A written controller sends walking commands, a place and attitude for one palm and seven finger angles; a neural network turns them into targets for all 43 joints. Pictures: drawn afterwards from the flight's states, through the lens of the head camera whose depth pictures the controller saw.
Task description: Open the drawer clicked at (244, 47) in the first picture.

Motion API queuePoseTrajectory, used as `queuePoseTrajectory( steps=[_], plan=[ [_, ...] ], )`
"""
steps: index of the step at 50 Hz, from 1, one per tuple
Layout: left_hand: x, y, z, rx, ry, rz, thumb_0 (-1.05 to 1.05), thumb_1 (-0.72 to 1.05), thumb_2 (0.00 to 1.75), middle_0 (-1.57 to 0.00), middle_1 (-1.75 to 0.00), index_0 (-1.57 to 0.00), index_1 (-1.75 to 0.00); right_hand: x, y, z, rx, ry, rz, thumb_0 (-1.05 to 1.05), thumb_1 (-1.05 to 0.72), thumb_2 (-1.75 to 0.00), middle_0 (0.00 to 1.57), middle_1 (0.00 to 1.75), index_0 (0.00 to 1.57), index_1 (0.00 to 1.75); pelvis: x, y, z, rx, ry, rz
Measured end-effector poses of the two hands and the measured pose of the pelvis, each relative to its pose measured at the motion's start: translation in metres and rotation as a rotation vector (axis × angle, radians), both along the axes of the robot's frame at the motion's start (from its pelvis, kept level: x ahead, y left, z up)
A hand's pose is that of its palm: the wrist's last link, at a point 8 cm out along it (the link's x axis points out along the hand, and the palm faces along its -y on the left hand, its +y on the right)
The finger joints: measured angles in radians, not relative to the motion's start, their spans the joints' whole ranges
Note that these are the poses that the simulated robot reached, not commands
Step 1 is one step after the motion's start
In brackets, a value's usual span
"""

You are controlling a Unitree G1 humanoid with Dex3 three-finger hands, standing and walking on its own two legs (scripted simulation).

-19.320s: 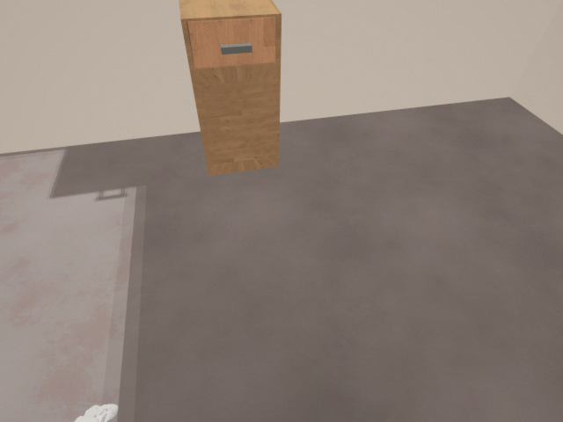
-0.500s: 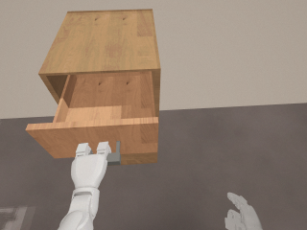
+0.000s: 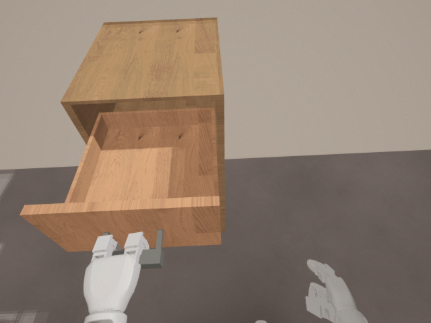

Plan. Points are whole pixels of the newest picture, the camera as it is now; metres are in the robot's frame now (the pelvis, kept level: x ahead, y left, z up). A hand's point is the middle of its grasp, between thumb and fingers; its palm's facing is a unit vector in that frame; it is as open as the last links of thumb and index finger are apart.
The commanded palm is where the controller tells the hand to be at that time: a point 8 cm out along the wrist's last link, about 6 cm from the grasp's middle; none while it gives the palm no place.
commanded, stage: pull the drawer open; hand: left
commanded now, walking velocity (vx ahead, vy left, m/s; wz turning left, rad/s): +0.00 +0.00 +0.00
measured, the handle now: (131, 247) +0.26 +0.19 -0.02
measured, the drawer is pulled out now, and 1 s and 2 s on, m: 0.30 0.30 0.30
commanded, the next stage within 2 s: open the thumb to release the handle in 0.12 s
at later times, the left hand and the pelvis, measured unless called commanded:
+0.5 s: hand (127, 279) +0.21 +0.19 -0.04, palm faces +0.03 -0.06 -1.00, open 7.7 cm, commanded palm +0.18 +0.20 +0.01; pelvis -0.02 -0.01 +0.00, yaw +2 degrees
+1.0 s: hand (126, 281) +0.21 +0.19 -0.04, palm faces +0.03 -0.06 -1.00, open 13.8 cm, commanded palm +0.18 +0.20 +0.01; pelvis -0.03 -0.01 +0.00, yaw +2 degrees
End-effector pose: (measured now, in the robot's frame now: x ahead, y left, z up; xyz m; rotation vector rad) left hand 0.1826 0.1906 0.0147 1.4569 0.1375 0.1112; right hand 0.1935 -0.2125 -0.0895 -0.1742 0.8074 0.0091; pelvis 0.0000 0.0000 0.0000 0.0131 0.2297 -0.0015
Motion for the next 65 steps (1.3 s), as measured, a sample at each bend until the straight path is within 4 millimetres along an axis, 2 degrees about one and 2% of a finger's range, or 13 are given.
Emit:
queuePoseTrajectory(
  steps=[10,20,26,36,42,52,58,65],
  plan=[
    [-0.002,-0.001,-0.001,0.017,-0.017,0.009,0.04,0.66,0.72,-0.27,-1.33,-0.36,-1.30,-0.008,-0.019,-0.007,-0.028,0.001,-0.025,0.02,-0.91,-0.90,0.20,0.30,0.20,0.30,-0.003,-0.005,-0.005,0.008,0.011,-0.003],
    [0.002,-0.003,-0.002,0.052,-0.047,0.031,0.01,0.59,0.75,-0.33,-1.31,-0.38,-1.31,-0.010,-0.021,-0.016,-0.055,0.021,-0.029,0.02,-0.91,-0.90,0.20,0.30,0.20,0.30,-0.013,-0.009,-0.006,0.011,0.008,0.022],
    [0.004,-0.004,0.001,0.050,-0.030,0.052,0.01,0.35,0.66,-0.36,-1.28,-0.37,-1.29,-0.012,-0.016,-0.012,-0.042,0.010,-0.034,0.02,-0.91,-0.90,0.20,0.30,0.20,0.30,-0.017,-0.012,-0.002,0.015,-0.006,0.023],
    [0.001,-0.003,0.001,0.054,-0.014,0.022,0.00,-0.23,0.41,-0.34,-1.24,-0.33,-1.23,-0.018,-0.018,-0.006,-0.056,-0.009,-0.034,0.01,-0.91,-0.90,0.20,0.30,0.20,0.30,-0.025,-0.013,0.000,0.013,-0.021,0.030],
    [0.000,-0.002,0.000,0.049,-0.025,0.014,0.00,-0.41,0.33,-0.34,-1.24,-0.32,-1.21,-0.024,-0.020,-0.010,-0.065,0.003,-0.038,0.01,-0.91,-0.90,0.20,0.30,0.20,0.30,-0.027,-0.011,-0.002,0.012,-0.017,0.031],
    [0.001,-0.002,-0.001,0.053,-0.042,0.015,0.00,-0.49,0.30,-0.35,-1.23,-0.32,-1.20,-0.032,-0.016,-0.014,-0.061,0.020,-0.042,0.01,-0.91,-0.90,0.20,0.30,0.20,0.30,-0.030,-0.008,-0.003,0.010,-0.018,0.033],
    [0.012,-0.001,-0.003,0.065,-0.034,0.008,0.00,-0.49,0.30,-0.35,-1.23,-0.32,-1.20,-0.034,-0.013,-0.016,-0.060,0.024,-0.042,0.01,-0.91,-0.90,0.20,0.30,0.20,0.30,-0.032,-0.007,-0.003,0.008,-0.017,0.038],
    [0.018,0.001,0.004,0.048,-0.015,0.009,0.00,-0.49,0.30,-0.34,-1.22,-0.37,-1.24,-0.035,-0.011,-0.013,-0.052,0.029,-0.060,0.02,-0.91,-0.90,0.20,0.30,0.20,0.30,-0.029,-0.004,0.002,0.007,-0.026,0.033]
  ],
)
